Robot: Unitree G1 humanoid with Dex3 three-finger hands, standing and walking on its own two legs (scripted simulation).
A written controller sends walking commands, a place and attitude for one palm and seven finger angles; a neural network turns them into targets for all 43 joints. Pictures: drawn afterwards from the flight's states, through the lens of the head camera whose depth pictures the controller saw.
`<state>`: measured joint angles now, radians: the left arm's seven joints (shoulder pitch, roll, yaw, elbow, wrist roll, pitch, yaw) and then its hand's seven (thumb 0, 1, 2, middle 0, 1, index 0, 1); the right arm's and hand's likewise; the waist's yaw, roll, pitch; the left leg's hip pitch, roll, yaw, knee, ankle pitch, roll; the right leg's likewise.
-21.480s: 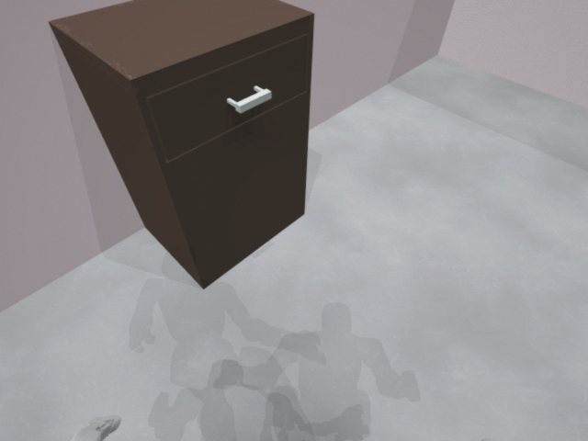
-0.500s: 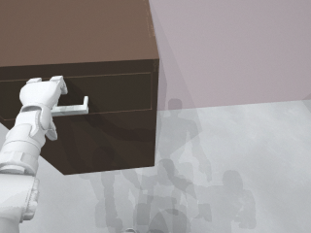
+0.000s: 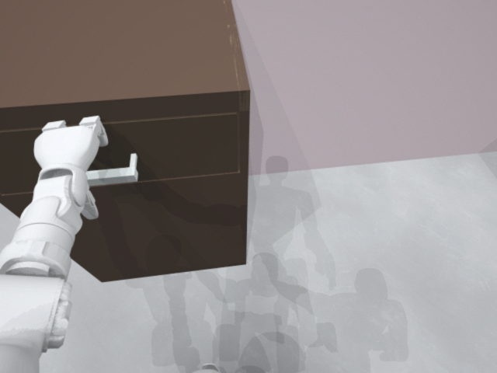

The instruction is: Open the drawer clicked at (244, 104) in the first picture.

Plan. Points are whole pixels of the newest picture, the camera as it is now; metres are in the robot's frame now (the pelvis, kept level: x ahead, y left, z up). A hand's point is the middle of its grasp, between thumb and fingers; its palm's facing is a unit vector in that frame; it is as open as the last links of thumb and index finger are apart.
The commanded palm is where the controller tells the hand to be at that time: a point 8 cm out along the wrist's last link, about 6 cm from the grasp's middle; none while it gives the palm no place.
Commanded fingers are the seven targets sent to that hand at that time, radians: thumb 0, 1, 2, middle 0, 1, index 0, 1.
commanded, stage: move the hooked fingers above the handle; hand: left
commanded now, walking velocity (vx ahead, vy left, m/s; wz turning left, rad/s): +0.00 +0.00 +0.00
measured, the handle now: (108, 168) +0.50 +0.27 -0.01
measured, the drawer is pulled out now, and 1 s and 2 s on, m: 0.00 0.00 0.00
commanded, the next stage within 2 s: none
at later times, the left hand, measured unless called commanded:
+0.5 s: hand (104, 169) +0.46 +0.25 +0.03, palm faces +0.04 -0.02 -1.00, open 13.5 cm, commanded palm +0.44 +0.28 +0.10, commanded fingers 0.00 -0.50 0.30 -0.30 -1.20 -0.30 -1.20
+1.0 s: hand (105, 173) +0.46 +0.25 +0.03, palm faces -0.04 -0.08 -1.00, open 13.8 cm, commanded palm +0.45 +0.28 +0.10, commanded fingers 0.00 -0.50 0.30 -0.30 -1.20 -0.30 -1.20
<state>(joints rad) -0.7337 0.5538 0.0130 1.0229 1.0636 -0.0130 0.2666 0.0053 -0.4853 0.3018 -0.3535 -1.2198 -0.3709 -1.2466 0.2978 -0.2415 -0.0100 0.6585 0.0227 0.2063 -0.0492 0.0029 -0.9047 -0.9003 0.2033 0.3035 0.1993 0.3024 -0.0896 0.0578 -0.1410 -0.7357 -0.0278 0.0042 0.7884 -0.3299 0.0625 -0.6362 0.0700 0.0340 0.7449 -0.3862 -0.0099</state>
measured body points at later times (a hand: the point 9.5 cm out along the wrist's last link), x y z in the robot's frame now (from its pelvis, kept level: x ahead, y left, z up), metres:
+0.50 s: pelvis -0.01 +0.00 -0.01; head +0.08 +0.00 +0.43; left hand +0.45 +0.25 +0.09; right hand +0.03 -0.28 -0.14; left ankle +0.02 +0.08 -0.71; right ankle -0.02 -0.12 -0.71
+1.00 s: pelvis +0.00 +0.00 -0.01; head +0.09 +0.01 +0.43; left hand +0.45 +0.25 +0.08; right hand +0.02 -0.30 -0.12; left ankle +0.02 +0.08 -0.71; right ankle -0.02 -0.12 -0.71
